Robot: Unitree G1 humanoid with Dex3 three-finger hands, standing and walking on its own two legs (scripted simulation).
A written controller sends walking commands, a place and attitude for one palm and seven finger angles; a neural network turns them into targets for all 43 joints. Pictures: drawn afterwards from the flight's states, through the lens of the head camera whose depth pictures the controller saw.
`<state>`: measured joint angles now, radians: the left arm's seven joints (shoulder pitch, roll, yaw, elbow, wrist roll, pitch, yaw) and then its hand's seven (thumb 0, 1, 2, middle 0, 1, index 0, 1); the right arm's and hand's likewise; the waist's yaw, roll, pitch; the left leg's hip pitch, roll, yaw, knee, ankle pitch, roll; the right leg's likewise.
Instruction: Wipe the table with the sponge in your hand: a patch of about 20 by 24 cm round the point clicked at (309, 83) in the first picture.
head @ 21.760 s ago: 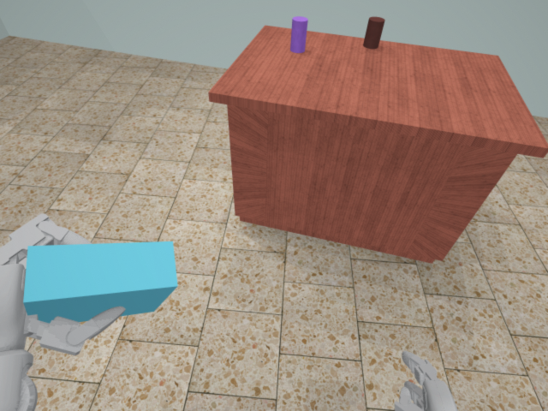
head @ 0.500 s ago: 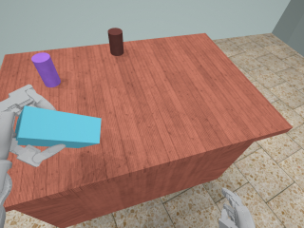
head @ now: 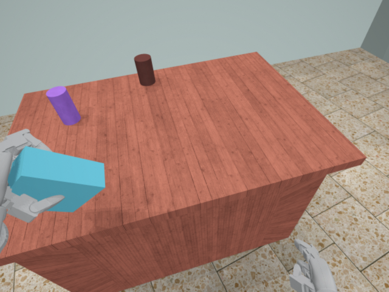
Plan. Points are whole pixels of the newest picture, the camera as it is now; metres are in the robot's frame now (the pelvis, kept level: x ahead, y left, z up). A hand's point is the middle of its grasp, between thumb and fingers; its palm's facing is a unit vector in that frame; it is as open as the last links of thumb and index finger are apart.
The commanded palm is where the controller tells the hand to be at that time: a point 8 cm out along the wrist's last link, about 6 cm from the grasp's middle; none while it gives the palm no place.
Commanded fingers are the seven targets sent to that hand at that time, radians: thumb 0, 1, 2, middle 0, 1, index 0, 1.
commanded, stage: turn the palm down, sponge in hand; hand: left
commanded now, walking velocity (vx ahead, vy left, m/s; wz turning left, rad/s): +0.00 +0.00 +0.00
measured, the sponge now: (65, 185) +0.25 +0.28 +0.12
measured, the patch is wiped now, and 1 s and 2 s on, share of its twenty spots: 0.00 0.00 0.00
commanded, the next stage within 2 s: move the sponge above the wiping area in 1.64 s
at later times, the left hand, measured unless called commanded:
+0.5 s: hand (47, 182) +0.24 +0.30 +0.14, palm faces +0.19 -0.39 -0.90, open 9.6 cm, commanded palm +0.21 +0.30 +0.21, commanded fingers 0.00 0.10 1.30 -1.20 -1.60 -1.20 -1.60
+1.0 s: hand (40, 182) +0.24 +0.32 +0.13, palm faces +0.06 -0.21 -0.98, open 9.6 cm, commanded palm +0.21 +0.33 +0.21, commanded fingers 0.00 0.10 1.30 -1.20 -1.60 -1.20 -1.60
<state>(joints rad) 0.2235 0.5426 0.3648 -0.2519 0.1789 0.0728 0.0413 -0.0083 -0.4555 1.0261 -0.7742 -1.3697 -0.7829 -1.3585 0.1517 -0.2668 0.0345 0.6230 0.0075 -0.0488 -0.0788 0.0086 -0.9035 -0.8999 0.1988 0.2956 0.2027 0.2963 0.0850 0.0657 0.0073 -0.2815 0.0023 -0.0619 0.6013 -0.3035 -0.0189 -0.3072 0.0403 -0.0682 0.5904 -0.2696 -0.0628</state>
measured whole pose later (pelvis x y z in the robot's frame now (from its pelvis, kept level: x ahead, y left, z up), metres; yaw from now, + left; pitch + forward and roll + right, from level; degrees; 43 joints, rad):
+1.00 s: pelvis +0.01 +0.05 +0.01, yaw -2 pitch -3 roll +0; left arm 0.18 0.56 0.01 -0.36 0.73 0.38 -0.08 -0.01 -0.46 1.03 -0.77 -1.37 -0.78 -1.36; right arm 0.03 -0.25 0.08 0.61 0.03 0.02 -0.09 0.01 -0.90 -0.90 0.20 0.30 0.20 0.30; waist 0.13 0.10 0.03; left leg -0.14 -0.05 -0.01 0.44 -0.24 0.05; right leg -0.18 -0.01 -0.01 0.44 -0.21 0.00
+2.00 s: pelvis +0.02 +0.02 +0.02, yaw -2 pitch -3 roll +0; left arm 0.15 0.57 0.03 -0.25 0.83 0.39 -0.05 0.00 -0.46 1.03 -0.77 -1.37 -0.78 -1.36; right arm 0.02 -0.28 0.05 0.66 0.04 0.03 -0.05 0.01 -0.91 -0.90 0.20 0.30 0.20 0.30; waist 0.13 0.11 0.01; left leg -0.10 -0.01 -0.01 0.40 -0.24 0.01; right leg -0.15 0.03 -0.01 0.41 -0.20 -0.04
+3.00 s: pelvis +0.03 +0.04 +0.02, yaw -2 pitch -2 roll +0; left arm 0.09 0.51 -0.03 -0.09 0.88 0.37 -0.04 0.00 -0.46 1.03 -0.77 -1.37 -0.78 -1.36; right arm 0.02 -0.27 0.04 0.68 0.04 0.03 -0.06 0.01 -0.90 -0.90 0.20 0.30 0.20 0.30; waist 0.12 0.10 0.01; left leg -0.11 -0.04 -0.02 0.37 -0.23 0.04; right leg -0.15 0.00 -0.01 0.37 -0.19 -0.01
